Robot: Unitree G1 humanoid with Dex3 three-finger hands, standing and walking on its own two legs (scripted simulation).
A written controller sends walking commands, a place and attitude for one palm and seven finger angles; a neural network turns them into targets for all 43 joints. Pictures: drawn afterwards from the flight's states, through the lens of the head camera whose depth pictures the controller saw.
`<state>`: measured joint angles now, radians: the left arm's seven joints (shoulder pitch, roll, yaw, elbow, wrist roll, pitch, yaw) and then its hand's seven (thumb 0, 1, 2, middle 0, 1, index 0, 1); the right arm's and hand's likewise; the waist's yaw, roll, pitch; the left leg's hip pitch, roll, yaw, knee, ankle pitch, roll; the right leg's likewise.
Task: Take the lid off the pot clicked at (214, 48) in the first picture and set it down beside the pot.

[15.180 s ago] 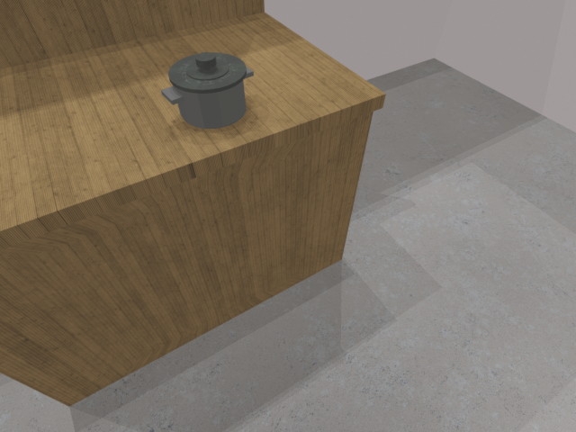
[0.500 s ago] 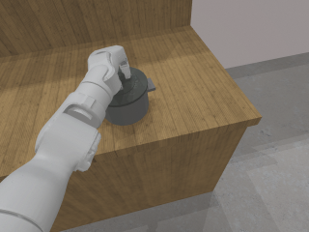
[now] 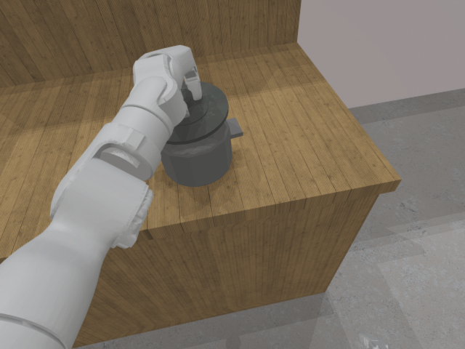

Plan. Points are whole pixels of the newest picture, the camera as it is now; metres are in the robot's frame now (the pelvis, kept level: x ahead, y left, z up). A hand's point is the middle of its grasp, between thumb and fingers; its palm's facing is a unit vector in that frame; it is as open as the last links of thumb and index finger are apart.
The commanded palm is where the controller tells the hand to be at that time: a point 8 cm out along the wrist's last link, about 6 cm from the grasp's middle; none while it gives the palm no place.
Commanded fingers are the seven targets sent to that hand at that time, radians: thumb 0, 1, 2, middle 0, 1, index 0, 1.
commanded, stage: lift the lid straight up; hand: left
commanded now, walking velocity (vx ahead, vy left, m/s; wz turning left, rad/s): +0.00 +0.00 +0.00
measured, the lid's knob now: (181, 99) +0.50 +0.08 +0.18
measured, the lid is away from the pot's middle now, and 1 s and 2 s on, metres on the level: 0.00 0.01 0.11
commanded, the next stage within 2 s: move the lid sideways beside the pot in 1.04 s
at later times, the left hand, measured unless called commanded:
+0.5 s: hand (169, 73) +0.49 +0.08 +0.24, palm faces -0.24 -0.17 -0.96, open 7.1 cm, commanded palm +0.48 +0.08 +0.32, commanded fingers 0.00 0.71 0.86 -0.98 -1.10 -0.93 -1.06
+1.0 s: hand (161, 53) +0.48 +0.08 +0.28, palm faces -0.17 -0.17 -0.97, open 7.1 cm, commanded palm +0.47 +0.08 +0.34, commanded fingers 0.00 0.71 0.86 -0.98 -1.10 -0.93 -1.06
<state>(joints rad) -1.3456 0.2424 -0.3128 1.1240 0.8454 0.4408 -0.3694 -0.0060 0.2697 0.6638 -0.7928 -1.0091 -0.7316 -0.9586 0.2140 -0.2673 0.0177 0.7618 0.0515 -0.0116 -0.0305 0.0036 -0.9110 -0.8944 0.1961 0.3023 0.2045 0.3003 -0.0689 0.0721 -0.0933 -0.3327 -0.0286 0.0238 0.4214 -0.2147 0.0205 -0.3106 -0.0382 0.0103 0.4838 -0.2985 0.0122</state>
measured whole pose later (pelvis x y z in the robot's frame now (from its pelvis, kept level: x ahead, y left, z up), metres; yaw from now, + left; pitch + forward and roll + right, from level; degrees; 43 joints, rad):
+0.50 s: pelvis +0.00 +0.00 +0.00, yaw -1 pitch +8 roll +1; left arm -1.45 0.29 -0.26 1.17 0.87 0.45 -0.39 -0.01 0.27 0.66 -0.80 -1.01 -0.73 -0.96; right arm 0.26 -0.28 0.02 0.78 0.05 -0.05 -0.03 0.01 -0.91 -0.89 0.20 0.30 0.20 0.30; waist -0.09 0.07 -0.10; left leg -0.34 -0.02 0.03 0.41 -0.21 0.02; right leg -0.31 -0.03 0.02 0.46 -0.28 0.01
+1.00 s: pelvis -0.01 +0.01 +0.00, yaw +0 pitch +8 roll +1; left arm -1.55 0.28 -0.28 1.19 0.88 0.49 -0.41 -0.02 0.26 0.67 -0.80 -1.01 -0.73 -0.96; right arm 0.20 -0.26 0.04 0.75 0.05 -0.04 -0.03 0.00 -0.91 -0.89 0.20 0.30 0.21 0.30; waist -0.07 0.07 -0.10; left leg -0.35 -0.03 0.02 0.42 -0.20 0.03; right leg -0.32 -0.04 0.01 0.46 -0.27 0.02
